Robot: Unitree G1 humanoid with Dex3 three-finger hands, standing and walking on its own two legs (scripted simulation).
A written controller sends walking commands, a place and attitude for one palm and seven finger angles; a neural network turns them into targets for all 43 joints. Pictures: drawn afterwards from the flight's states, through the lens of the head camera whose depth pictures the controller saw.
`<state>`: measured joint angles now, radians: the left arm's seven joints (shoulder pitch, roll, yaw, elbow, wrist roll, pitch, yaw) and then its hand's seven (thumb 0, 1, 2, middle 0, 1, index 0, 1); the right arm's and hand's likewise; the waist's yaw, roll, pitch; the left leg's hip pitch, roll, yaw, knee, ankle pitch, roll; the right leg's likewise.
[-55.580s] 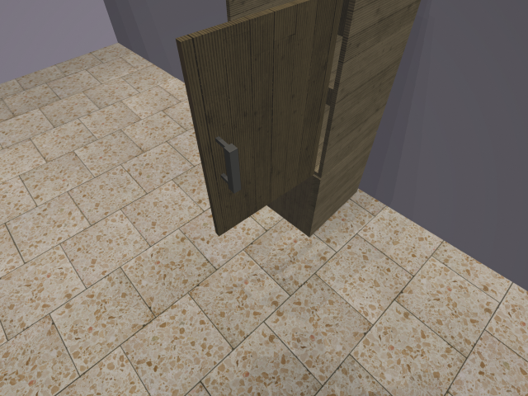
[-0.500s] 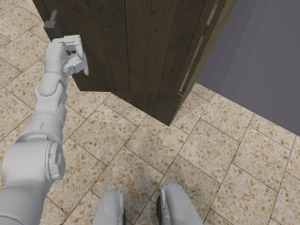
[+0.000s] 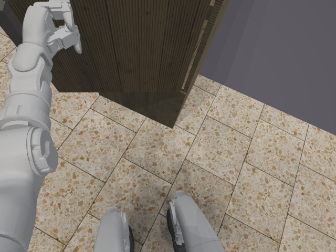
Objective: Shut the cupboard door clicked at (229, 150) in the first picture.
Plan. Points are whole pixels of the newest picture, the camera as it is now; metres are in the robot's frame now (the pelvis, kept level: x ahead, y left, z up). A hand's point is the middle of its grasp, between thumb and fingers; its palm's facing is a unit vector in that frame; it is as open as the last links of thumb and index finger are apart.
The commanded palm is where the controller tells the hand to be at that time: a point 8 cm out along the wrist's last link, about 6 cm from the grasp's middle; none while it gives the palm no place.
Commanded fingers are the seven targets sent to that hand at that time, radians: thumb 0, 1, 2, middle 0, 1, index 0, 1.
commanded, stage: push the door shut along its arc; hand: left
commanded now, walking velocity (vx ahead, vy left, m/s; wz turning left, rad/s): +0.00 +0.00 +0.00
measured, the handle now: (21, 28) +0.60 +0.21 +0.08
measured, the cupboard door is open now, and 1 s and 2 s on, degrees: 28 20 20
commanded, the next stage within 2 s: pull the fist back off the door in 0.38 s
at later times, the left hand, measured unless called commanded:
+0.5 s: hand (78, 24) +0.60 +0.10 +0.09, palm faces -0.29 -0.96 -0.03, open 3.3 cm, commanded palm +0.62 +0.11 +0.08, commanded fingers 0.00 0.90 0.90 -1.30 -1.50 -1.30 -1.50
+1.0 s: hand (90, 26) +0.59 +0.08 +0.09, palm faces +0.13 -0.99 -0.02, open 3.1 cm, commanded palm +0.54 +0.12 +0.08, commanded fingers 0.00 0.90 0.90 -1.30 -1.50 -1.30 -1.50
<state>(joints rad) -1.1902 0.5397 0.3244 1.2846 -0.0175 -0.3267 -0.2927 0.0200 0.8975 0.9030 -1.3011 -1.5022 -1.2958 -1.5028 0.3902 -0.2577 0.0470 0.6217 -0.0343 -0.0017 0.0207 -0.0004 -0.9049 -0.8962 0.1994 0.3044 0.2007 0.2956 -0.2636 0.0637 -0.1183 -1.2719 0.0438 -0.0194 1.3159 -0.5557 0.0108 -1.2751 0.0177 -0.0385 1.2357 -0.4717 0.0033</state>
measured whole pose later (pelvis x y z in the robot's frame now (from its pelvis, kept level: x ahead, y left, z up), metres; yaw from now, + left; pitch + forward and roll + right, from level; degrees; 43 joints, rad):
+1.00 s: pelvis +0.02 -0.01 +0.02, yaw +0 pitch +30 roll -2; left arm -1.13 0.35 0.37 1.26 0.06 -0.41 0.18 0.02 0.90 0.91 -1.30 -1.50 -1.29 -1.50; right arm 0.48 -0.22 0.02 0.65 -0.10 0.01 0.11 0.00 -0.91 -0.90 0.20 0.30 0.20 0.30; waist -0.25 0.07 -0.14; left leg -1.19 0.05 -0.01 1.21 -0.54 0.00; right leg -1.21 0.03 -0.03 1.15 -0.46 -0.01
